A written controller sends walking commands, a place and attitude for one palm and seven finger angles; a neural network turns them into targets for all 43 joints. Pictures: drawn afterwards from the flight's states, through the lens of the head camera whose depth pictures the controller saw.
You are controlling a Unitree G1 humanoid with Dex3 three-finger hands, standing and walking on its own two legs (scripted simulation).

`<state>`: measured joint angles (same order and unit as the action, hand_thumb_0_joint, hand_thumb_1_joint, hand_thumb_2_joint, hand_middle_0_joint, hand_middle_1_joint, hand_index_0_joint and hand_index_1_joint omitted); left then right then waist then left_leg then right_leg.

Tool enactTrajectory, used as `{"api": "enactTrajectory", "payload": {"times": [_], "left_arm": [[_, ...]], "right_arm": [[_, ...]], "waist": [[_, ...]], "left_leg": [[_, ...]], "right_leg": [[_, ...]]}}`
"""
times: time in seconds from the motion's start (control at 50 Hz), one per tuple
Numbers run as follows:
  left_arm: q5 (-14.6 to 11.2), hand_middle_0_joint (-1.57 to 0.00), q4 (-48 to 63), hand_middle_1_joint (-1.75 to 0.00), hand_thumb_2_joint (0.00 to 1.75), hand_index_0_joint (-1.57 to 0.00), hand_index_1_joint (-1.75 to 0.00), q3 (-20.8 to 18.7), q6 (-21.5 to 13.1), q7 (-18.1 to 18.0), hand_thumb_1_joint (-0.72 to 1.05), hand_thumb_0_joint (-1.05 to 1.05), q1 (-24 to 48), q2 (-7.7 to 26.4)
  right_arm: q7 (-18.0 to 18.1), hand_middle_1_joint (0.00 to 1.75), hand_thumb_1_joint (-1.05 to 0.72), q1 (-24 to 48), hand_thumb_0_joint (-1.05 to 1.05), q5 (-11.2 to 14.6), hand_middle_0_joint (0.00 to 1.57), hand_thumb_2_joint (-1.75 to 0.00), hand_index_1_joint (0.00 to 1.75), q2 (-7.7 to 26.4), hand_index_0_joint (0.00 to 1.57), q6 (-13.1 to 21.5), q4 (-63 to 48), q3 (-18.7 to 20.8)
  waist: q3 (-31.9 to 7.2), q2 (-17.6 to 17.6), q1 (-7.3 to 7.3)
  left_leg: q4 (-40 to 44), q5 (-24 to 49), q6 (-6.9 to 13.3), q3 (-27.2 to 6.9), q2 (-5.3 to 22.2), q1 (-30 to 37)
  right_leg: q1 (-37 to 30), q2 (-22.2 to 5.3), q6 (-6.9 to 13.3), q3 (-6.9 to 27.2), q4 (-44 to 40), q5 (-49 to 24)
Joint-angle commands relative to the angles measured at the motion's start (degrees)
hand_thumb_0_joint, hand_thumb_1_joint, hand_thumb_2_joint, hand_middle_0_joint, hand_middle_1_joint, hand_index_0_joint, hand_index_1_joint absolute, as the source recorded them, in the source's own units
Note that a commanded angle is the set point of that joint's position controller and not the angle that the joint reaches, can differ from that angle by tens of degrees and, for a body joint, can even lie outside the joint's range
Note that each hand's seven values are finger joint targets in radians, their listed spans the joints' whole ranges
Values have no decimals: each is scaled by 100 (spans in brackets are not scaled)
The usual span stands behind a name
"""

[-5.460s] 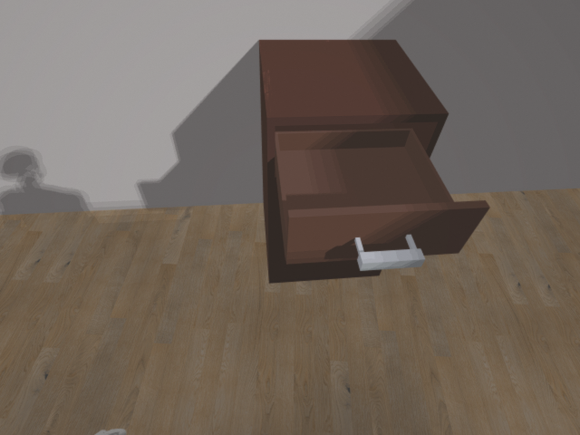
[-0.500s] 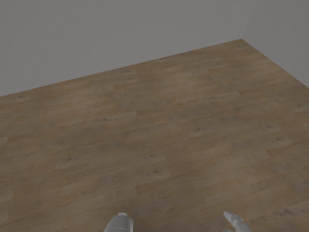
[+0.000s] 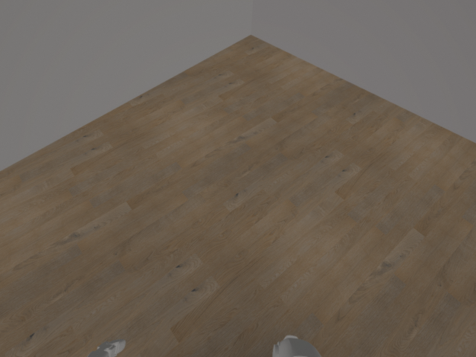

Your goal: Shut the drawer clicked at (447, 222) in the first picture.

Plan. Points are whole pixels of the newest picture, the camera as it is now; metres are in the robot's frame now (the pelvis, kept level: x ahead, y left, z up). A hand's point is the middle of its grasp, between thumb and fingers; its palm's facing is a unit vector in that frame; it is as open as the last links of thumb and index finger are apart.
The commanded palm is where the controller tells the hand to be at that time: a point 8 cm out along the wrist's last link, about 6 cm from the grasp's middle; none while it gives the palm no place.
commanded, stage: turn to face it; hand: left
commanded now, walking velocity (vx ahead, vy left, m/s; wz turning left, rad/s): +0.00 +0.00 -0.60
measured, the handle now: out of the picture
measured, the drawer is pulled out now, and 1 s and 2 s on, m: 0.30 0.30 0.30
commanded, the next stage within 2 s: none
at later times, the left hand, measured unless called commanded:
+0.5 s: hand out of the picture +0.14 +0.15 -0.18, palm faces +0.09 -0.99 -0.11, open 7.4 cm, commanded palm none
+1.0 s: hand out of the picture +0.05 +0.18 -0.15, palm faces +0.34 -0.90 -0.26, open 7.4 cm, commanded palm none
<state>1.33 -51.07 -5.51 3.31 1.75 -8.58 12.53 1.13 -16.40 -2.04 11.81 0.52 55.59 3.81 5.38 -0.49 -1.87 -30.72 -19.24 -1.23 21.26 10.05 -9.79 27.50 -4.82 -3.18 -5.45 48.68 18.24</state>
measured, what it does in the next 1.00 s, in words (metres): steps on the spot, turning left: right foot, then left foot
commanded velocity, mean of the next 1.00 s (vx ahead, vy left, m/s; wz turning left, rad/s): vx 0.00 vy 0.00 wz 0.52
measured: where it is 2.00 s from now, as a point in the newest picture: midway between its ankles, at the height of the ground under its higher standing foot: outside the picture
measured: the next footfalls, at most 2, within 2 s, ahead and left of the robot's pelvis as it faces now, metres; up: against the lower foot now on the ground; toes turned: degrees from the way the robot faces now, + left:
right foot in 0.06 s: +0.08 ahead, -0.13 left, +0.00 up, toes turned -10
left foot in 0.48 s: +0.09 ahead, +0.08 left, +0.00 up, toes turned +12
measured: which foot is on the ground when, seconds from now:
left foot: down 0.00-0.06, up 0.08-0.46, down 0.48-1.00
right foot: up 0.00-0.04, down 0.06-0.50, up 0.52-1.00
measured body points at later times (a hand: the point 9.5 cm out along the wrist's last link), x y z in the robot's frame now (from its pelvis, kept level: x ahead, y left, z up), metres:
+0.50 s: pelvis +0.04 -0.01 -0.01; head +0.05 +0.02 +0.43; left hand +0.13 +0.20 -0.17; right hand +0.07 -0.24 -0.15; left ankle +0.05 +0.08 -0.74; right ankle +0.04 -0.12 -0.73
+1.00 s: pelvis +0.00 -0.05 +0.00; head +0.03 -0.05 +0.45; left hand +0.03 +0.23 -0.13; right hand +0.13 -0.29 -0.14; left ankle +0.05 +0.08 -0.73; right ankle +0.02 -0.20 -0.71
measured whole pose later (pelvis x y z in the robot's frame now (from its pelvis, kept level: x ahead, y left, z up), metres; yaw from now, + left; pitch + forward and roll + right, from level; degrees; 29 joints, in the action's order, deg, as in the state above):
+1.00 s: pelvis +0.00 -0.05 +0.00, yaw +20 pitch +1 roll -1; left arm 0.3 -51.3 -4.1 3.1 -0.9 -7.6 13.0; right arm -0.3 -13.0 -1.9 13.1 -2.6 53.1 4.7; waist 2.6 1.6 -2.9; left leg -26.6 -5.7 0.9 -6.7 -3.0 -21.6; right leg 18.9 -0.9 -4.2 0.4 42.7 24.3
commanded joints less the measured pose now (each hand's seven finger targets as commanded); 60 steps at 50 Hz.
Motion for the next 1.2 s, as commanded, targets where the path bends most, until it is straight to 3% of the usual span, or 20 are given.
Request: {"api": "enactTrajectory", "payload": {"times": [0.0,0.02,0.04,0.06,0.1,0.22,0.34,0.42,0.44,0.48,0.54,0.62,0.86,0.98,1.0,1.02,1.04,1.06,1.12,1.18], "left_arm": [[22,-20,387,-30,90,-20,-30,-21,-259,-29,90,0,-329,211],[46,-20,247,-30,90,-20,-30,-72,-351,-64,90,0,-802,554],[80,-20,139,-30,90,-20,-30,-208,-444,-138,90,0,-1231,1263],[-55,-20,27,-30,90,-20,-30,-287,-399,-214,90,0,-1495,1674],[-52,-20,107,-30,90,-20,-30,-207,-362,-331,90,0,-1064,1223],[0,-20,145,-30,90,-20,-30,181,-465,-346,90,0,80,525],[13,-20,-35,-30,90,-20,-30,80,-368,-378,90,0,-275,678],[-27,-20,-29,-30,90,-20,-30,24,-302,-400,90,0,-158,668],[-66,-20,10,-30,90,-20,-30,13,-262,-387,90,0,-190,564],[-102,-20,321,-30,90,-20,-30,83,-189,-373,90,0,-64,92],[13,-20,263,-30,90,-20,-30,-27,-155,-312,90,0,175,204],[-15,-20,102,-30,90,-20,-30,-41,-164,-267,90,0,-58,290],[-54,-20,317,-30,90,-20,-30,-7,-98,-303,90,0,154,477],[-124,-20,175,-30,90,-20,-30,-43,-144,-340,90,0,-931,583],[-71,-20,121,-30,90,-20,-30,-116,-174,-367,90,0,-1237,830],[61,-20,264,-30,90,-20,-30,-216,-242,-413,90,0,-1188,1446],[2,-20,486,-30,90,-20,-30,-119,-198,-435,90,0,-553,1529],[-10,-20,682,-30,90,-20,-30,-44,-200,-441,90,0,107,1291],[-49,-20,698,-30,90,-20,-30,83,-324,-391,90,0,465,769],[-44,-20,518,-30,90,-20,-30,105,-391,-379,90,0,-256,765]], "right_arm": [[-15,30,-90,-109,0,34,20,-90,30,1014,20,41,-379,269],[-62,30,-90,-210,0,83,20,-90,30,941,20,23,-427,250],[-112,30,-90,-233,0,111,20,-90,30,507,20,-8,-647,121],[-45,30,-90,21,0,114,20,-90,30,416,20,-67,-841,59],[39,30,-90,161,0,136,20,-90,30,364,20,-120,-734,-7],[6,30,-90,-651,0,107,20,-90,30,168,20,-269,66,-93],[-49,30,-90,43,0,136,20,-90,30,155,20,-228,-112,-64],[-88,30,-90,-243,0,116,20,-90,30,133,20,-209,-119,-21],[-97,30,-90,-456,0,108,20,-90,30,254,20,-182,-91,18],[-47,30,-90,-775,0,28,20,-90,30,1002,20,-131,-195,185],[48,30,-90,-258,0,23,20,-90,30,797,20,-84,-318,158],[73,30,-90,-67,0,84,20,-90,30,835,20,-1,-457,160],[-44,30,-90,40,0,55,20,-90,30,1191,20,-168,-531,321],[-117,30,-90,660,0,48,20,-90,30,1257,20,-301,-819,418],[-138,30,-90,745,0,84,20,-90,30,1034,20,-340,-887,409],[-143,30,-90,607,0,139,20,-90,30,556,20,-350,-973,344],[-135,30,-90,788,0,50,20,-90,30,768,20,-327,-1035,383],[-179,30,-90,634,0,15,20,-90,30,880,20,-376,-1017,389],[-265,30,-90,214,0,18,20,-90,30,797,20,-452,-632,361],[-287,30,-90,432,0,46,20,-90,30,717,20,-425,-653,292]], "waist": [[-941,1072,193],[-1206,380,450],[-1469,-1514,652],[-1773,-1858,723],[-1606,-1397,551],[-927,-584,-185],[-404,-813,256],[-449,-373,83],[-536,137,-16],[-489,2187,-185],[-527,1274,-25],[-1004,520,61],[-884,1019,-105],[-984,1124,366],[-889,535,521],[-802,-1288,542],[-309,-1545,423],[-139,-933,68],[123,-849,-232],[-156,-789,79]], "left_leg": [[-317,3531,319,-485,1281,619],[-1361,3132,37,-374,1130,-28],[-2733,-410,-320,-323,322,-1869],[-3956,-2050,-455,-1094,-221,-2568],[-4239,-1451,-323,-1919,-53,-2746],[-3005,-86,-298,-1936,-281,-1350],[-1771,-583,-272,-1598,-443,-1460],[-449,331,-189,-1479,-479,-705],[108,1200,-69,-1710,-354,-260],[1298,3599,1151,-4389,1504,-83],[1466,1877,1045,-4028,964,-329],[1262,2630,831,-3340,480,356],[1423,1103,1048,-4272,273,-38],[1283,276,605,-4331,-294,-1440],[661,-427,281,-3950,-733,-2256],[-1171,-981,-187,-2824,-1492,-3176],[-2568,-1204,-215,-2558,-1344,-3081],[-3341,-820,-136,-2710,-1166,-2638],[-4160,39,-262,-2380,-922,-2490],[-3941,151,-401,-2152,-852,-2697]], "right_leg": [[-963,276,187,-264,-1553,-360],[-2081,151,311,-29,-2246,-1229],[-3408,-1289,846,1930,-2461,-3472],[-3542,-2064,1484,2761,-2315,-5714],[-3254,-1605,1476,1939,-2357,-5100],[-1392,-861,1013,266,-2846,-3180],[-1734,-1424,1297,448,-2830,-2819],[-1470,-1407,926,130,-2178,-2151],[-1116,-1186,633,-140,-1676,-1543],[198,78,-59,-337,621,1902],[627,-70,6,512,2035,880],[664,-46,-164,600,1972,158],[-23,213,-239,593,300,680],[-2200,540,24,301,-2104,48],[-2895,78,207,642,-2976,72],[-3029,-1626,742,2523,-4031,1351],[-1568,-2450,1053,3034,-4222,1626],[-662,-2203,1039,2353,-4160,1354],[-661,-1232,656,1026,-3646,-36],[-1711,-1196,750,607,-3249,-1054]]}}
